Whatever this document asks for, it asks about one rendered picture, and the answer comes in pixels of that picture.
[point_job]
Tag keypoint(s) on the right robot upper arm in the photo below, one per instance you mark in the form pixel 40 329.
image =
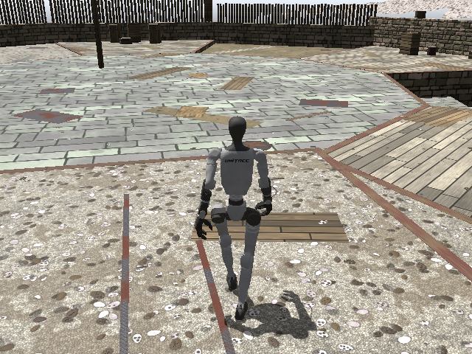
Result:
pixel 262 166

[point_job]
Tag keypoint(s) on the left robot hand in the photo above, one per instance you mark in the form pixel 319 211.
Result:
pixel 198 227

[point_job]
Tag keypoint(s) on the left robot upper arm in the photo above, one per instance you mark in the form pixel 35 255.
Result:
pixel 211 165

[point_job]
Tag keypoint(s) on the robot left foot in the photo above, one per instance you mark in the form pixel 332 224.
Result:
pixel 232 283

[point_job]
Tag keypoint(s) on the robot torso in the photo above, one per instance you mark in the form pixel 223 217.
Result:
pixel 236 179

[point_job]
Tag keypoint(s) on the left robot forearm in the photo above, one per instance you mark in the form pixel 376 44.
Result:
pixel 204 202

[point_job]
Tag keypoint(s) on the right robot forearm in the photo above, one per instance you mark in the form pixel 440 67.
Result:
pixel 267 193

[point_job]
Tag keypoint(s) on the right robot hand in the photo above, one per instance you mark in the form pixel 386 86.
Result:
pixel 262 205

